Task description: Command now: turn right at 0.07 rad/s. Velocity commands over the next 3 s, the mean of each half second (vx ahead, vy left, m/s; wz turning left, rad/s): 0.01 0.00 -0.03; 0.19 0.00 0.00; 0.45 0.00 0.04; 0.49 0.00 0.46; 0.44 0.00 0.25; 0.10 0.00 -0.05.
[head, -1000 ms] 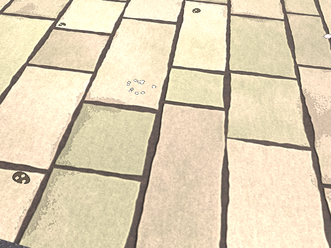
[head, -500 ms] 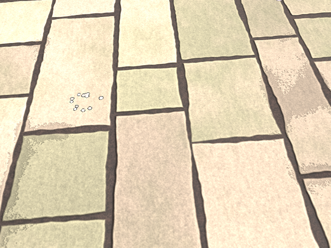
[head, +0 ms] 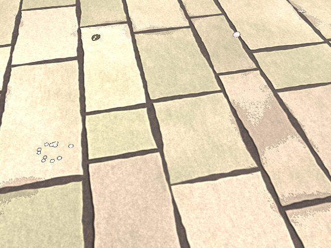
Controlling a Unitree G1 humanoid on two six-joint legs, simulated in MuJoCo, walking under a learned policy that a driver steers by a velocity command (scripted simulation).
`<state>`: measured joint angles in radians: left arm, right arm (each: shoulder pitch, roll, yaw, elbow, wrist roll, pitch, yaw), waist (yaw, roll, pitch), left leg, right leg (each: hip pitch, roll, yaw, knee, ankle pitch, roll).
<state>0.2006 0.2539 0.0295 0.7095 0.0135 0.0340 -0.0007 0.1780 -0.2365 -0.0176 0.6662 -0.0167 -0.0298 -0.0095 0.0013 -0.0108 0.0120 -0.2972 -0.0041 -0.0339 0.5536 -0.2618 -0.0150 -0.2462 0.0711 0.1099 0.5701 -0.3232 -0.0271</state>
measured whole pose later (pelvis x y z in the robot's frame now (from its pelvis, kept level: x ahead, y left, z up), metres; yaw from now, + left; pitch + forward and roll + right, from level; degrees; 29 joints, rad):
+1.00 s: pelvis +0.08 +0.04 +0.01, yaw +0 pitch +1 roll -1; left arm 0.28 0.26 0.06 0.79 -0.03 -0.07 0.00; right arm 0.41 -0.23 -0.05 0.80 0.00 -0.11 0.01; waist -0.03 -0.03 -0.01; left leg -0.13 -0.04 -0.01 0.42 -0.31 0.06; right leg -0.44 0.00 0.04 1.07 -0.36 -0.05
